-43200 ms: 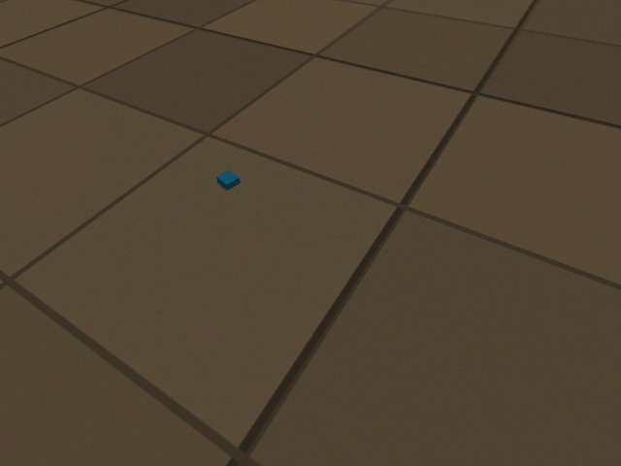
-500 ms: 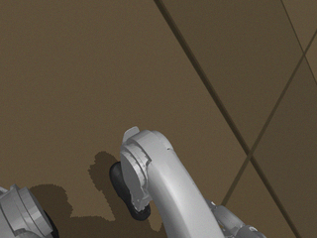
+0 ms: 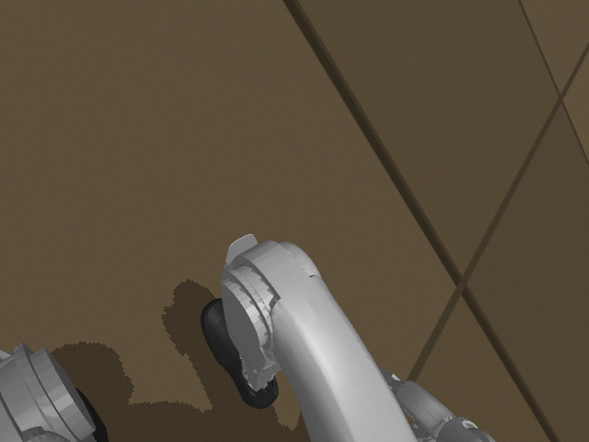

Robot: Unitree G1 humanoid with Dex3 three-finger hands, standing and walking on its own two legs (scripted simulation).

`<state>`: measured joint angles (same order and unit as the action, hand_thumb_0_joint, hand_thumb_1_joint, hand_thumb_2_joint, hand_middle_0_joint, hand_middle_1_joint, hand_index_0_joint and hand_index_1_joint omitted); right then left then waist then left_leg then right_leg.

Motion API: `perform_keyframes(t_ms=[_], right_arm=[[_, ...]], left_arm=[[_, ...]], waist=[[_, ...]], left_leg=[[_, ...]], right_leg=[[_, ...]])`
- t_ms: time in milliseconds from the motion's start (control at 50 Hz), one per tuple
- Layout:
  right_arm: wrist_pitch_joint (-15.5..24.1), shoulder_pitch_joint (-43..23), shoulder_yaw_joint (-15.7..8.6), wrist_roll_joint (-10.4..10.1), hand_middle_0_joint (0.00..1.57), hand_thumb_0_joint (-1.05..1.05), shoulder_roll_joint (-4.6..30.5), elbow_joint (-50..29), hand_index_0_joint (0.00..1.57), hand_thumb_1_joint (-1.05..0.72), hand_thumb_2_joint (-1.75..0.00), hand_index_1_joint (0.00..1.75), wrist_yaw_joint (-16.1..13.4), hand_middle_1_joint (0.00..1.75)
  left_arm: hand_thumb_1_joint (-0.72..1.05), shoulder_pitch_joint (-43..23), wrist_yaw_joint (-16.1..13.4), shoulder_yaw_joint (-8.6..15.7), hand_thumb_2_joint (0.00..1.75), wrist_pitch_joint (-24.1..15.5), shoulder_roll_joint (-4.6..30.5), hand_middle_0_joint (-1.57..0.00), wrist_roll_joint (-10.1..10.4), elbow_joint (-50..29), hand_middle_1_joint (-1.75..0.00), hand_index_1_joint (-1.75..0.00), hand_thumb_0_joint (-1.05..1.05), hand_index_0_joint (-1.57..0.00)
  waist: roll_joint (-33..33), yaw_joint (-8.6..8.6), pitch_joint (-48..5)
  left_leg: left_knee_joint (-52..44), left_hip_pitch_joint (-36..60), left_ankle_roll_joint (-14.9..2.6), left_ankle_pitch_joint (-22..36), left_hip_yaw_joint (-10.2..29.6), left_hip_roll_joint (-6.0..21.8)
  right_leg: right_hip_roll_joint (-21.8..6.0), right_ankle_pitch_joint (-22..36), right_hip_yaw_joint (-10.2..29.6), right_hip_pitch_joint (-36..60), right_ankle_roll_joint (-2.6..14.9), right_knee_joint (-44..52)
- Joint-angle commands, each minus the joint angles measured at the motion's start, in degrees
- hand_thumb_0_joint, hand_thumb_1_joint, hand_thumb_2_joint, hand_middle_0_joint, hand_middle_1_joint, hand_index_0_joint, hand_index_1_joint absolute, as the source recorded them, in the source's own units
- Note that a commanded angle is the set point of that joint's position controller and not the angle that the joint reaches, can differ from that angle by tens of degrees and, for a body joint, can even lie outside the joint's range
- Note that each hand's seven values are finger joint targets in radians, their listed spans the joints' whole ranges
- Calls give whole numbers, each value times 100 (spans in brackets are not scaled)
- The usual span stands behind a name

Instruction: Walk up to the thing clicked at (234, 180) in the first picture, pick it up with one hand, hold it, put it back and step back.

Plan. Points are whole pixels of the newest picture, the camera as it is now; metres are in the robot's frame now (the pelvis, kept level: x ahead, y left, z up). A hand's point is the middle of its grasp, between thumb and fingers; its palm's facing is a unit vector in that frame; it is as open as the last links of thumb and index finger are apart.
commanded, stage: rest palm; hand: left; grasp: from above
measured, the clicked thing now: out of the picture +0.50 +0.38 -0.29
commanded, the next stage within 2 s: go down in 1.78 s
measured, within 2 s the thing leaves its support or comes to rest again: neither
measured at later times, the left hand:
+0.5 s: hand out of the picture +0.47 +0.36 -0.25, palm faces -0.44 -0.15 -0.89, open 13.2 cm
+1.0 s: hand out of the picture +0.47 +0.36 -0.26, palm faces -0.44 -0.15 -0.89, open 13.4 cm
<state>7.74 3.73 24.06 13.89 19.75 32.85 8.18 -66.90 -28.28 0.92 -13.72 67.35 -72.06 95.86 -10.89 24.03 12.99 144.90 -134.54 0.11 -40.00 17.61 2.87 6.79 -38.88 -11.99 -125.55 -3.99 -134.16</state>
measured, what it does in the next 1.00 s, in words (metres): stands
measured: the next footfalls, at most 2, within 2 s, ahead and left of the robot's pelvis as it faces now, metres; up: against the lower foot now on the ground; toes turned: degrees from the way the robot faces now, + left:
none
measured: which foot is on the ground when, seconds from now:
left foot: down 0.00-1.00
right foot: down 0.00-1.00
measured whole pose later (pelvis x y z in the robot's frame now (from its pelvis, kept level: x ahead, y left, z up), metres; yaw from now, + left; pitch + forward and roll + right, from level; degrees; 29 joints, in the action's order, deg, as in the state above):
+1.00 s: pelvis +0.00 +0.00 +0.00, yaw +0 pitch +27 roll -17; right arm 7.6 3.6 24.8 14.3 19.6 32.5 8.1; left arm -67.0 -28.1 0.9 -13.5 68.0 -71.8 95.3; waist -11.2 24.1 13.5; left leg 144.9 -134.5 -0.2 -40.3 17.7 2.8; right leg 6.7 -39.2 -12.2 -125.1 -4.2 -133.8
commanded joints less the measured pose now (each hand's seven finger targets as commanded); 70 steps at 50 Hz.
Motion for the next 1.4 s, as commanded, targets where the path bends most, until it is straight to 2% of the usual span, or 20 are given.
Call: perform_keyframes(t_ms=[0, 40, 80, 180, 220, 240, 280, 340, 500, 600, 640, 700, 760, 820, 860, 1040, 1220, 1260, 1300, 1380], right_arm=[[19, 1028, -590, -44, 20, 0, 1990, 53, 20, -90, -90, 30, -103, 30], [12, 988, -597, -62, 20, 0, 1969, 58, 20, -90, -90, 30, -111, 30], [34, 1118, -568, -55, 20, 0, 1946, 181, 20, -90, -90, 30, -95, 30], [-3, 1088, -595, -14, 20, 0, 1998, 110, 20, -90, -90, 30, -93, 30], [-10, 1023, -590, -15, 20, 0, 1975, 69, 20, -90, -90, 30, -92, 30], [-32, 1069, -563, 17, 20, 0, 1967, 127, 20, -90, -90, 30, -99, 30], [-32, 1065, -539, 25, 20, 0, 1959, 132, 20, -90, -90, 30, -98, 30], [-37, 1071, -515, 24, 20, 0, 1939, 92, 20, -90, -90, 30, -98, 30], [-61, 1102, -497, 48, 20, 0, 1967, 141, 20, -90, -90, 30, -86, 30], [-73, 996, -475, 49, 20, 0, 1959, 92, 20, -90, -90, 30, -101, 30], [-43, 1006, -515, 47, 20, 0, 2000, 50, 20, -90, -90, 30, -116, 30], [-35, 1087, -482, 29, 20, 0, 1954, 115, 20, -90, -90, 30, -87, 30], [-44, 1049, -476, 27, 20, 0, 1946, 108, 20, -90, -90, 30, -92, 30], [-29, 1054, -515, 33, 20, 0, 1966, 101, 20, -90, -90, 30, -104, 30], [-14, 1056, -521, 25, 20, 0, 1976, 57, 20, -90, -90, 30, -107, 30], [-20, 1009, -486, -11, 20, 0, 1953, 92, 20, -90, -90, 30, -84, 30], [-34, 1058, -497, 8, 20, 0, 1968, 125, 20, -90, -90, 30, -64, 30], [-46, 1015, -486, 22, 20, 0, 2004, 76, 20, -90, -90, 30, -74, 30], [-48, 1072, -532, 31, 20, 0, 2048, 92, 20, -90, -90, 30, -84, 30], [-49, 1044, -447, 41, 20, 0, 1948, 36, 20, -90, -90, 30, -65, 30]], left_arm=[[-41, -1262, -158, 74, 90, 4, 1251, -21, 88, -594, -86, -89, 0, -18], [-42, -1184, -132, 29, 92, 1, 1220, -22, 112, -586, -85, -89, 0, -18], [-40, -1235, -125, 133, 90, 23, 1318, -21, 76, -606, -85, -89, 0, -18], [-40, -1345, -130, 97, 90, -14, 1275, -22, 98, -720, -85, -88, 0, -18], [-39, -1239, -103, -2, 90, -5, 1130, -22, 94, -617, -85, -88, 0, -19], [-39, -1195, -122, 12, 93, -10, 1174, -24, 108, -482, -84, -89, 0, -20], [-38, -1184, -138, 59, 90, -32, 1226, -24, 100, -518, -85, -89, 0, -20], [-37, -1174, -115, 2, 92, -34, 1213, -25, 129, -509, -85, -89, 0, -21], [-38, -1234, -147, 113, 87, -39, 1331, -23, 86, -624, -84, -87, 0, -20], [-39, -1048, -144, 6, 90, -18, 1225, -25, 122, -406, -81, -86, 0, -20], [-39, -1183, -156, 105, 88, -36, 1394, -23, 103, -581, -83, -87, 0, -20], [-39, -1146, -113, 67, 88, -14, 1224, -24, 111, -591, -82, -86, 0, -20], [-39, -1209, -135, 108, 89, 6, 1346, -25, 98, -637, -81, -85, 0, -20], [-40, -1192, -128, 38, 89, 7, 1222, -23, 136, -636, -81, -86, 0, -19], [-40, -1271, -132, 19, 90, -5, 1254, -24, 108, -703, -81, -86, 0, -20], [-39, -1067, -89, 3, 91, 41, 1167, -24, 106, -531, -82, -87, 0, -19], [-40, -1144, -114, 127, 90, 43, 1299, -22, 71, -710, -84, -88, 0, -18], [-41, -1098, -126, 69, 91, 30, 1211, -23, 112, -563, -83, -87, 0, -18], [-41, -1202, -139, 140, 92, 4, 1379, -22, 84, -709, -84, -88, 0, -17], [-40, -1030, -100, 15, 92, 6, 1163, -23, 115, -467, -82, -87, 0, -19]], waist=[[3554, 310, -3525], [3377, 296, -3499], [3608, 276, -3608], [3667, 329, -3768], [3521, 328, -3603], [3471, 378, -3581], [3529, 306, -3601], [3335, 348, -3532], [3626, 310, -3705], [3393, 353, -3510], [3461, 255, -3552], [3451, 335, -3467], [3564, 306, -3703], [3388, 367, -3578], [3652, 328, -3549], [3507, 324, -3482], [3660, 273, -3612], [3519, 360, -3539], [3648, 291, -3604], [3377, 374, -3477]], left_leg=[[-1418, 2944, -27, 1368, -485, 305], [-1386, 2855, -69, 1243, -523, 307], [-1384, 3017, -24, 1433, -483, 310], [-1416, 3146, -22, 1582, -462, 315], [-1390, 3070, -43, 1573, -460, 314], [-1415, 3035, -63, 1439, -501, 306], [-1364, 2976, -55, 1536, -503, 303], [-1342, 2847, -105, 1404, -558, 288], [-1421, 3182, -28, 1621, -422, 327], [-1370, 2958, -88, 1457, -507, 312], [-1395, 2907, -68, 1390, -534, 296], [-1410, 2961, -37, 1379, -429, 308], [-1408, 3072, -44, 1475, -448, 321], [-1362, 2927, -82, 1426, -517, 308], [-1429, 3036, -44, 1476, -506, 300], [-1413, 3063, -26, 1463, -406, 323], [-1398, 3179, -8, 1692, -417, 333], [-1347, 2999, -39, 1557, -457, 321], [-1378, 3140, -15, 1688, -440, 323], [-1339, 2935, -71, 1479, -476, 302]], right_leg=[[128, 1619, -560, 1846, 490, 1083], [152, 1568, -530, 1951, 456, 1163], [94, 1650, -536, 1859, 484, 1070], [123, 1775, -584, 1973, 469, 1069], [146, 1743, -592, 1865, 473, 1077], [159, 1685, -578, 2013, 446, 1175], [149, 1782, -573, 2027, 448, 1122], [165, 1744, -523, 2176, 414, 1224], [137, 1772, -606, 1982, 459, 1085], [178, 1719, -552, 2119, 430, 1206], [170, 1662, -537, 2081, 471, 1166], [130, 1570, -601, 1866, 478, 1120], [136, 1701, -566, 2023, 452, 1117], [176, 1724, -542, 2103, 431, 1195], [157, 1721, -532, 2054, 470, 1127], [136, 1625, -585, 1847, 470, 1089], [121, 1777, -577, 1851, 478, 1071], [140, 1730, -579, 1995, 461, 1151], [134, 1792, -590, 1933, 487, 1074], [152, 1680, -569, 2040, 446, 1146]])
